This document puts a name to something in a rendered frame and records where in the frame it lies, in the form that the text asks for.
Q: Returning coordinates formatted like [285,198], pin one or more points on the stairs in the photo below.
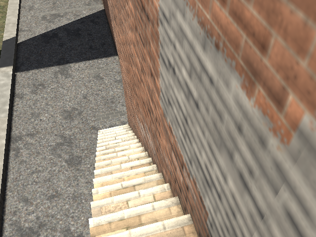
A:
[130,197]

